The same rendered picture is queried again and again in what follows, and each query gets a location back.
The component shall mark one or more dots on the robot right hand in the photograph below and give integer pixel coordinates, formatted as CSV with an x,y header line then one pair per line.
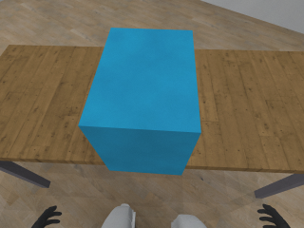
x,y
277,219

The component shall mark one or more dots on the robot left hand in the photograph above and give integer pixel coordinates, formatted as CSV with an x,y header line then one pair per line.
x,y
44,220

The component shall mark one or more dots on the right robot thigh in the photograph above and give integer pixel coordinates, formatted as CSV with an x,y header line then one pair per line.
x,y
187,221

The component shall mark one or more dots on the robot thigh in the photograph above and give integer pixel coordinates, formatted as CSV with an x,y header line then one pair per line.
x,y
120,217
187,221

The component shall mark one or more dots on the table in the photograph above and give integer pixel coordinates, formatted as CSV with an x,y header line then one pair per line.
x,y
251,111

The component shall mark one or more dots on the carton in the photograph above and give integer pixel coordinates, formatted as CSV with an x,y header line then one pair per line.
x,y
142,112

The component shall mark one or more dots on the left robot thigh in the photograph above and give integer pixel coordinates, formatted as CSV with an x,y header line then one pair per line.
x,y
120,217

